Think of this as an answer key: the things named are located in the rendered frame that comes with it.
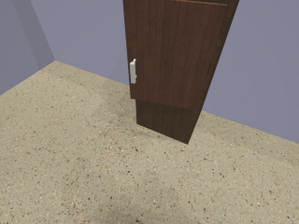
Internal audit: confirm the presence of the handle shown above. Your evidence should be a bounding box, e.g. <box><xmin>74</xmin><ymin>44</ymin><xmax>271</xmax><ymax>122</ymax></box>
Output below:
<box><xmin>130</xmin><ymin>59</ymin><xmax>136</xmax><ymax>84</ymax></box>

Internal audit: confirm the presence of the cupboard door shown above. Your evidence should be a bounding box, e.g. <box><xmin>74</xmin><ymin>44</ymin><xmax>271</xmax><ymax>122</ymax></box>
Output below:
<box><xmin>122</xmin><ymin>0</ymin><xmax>228</xmax><ymax>110</ymax></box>

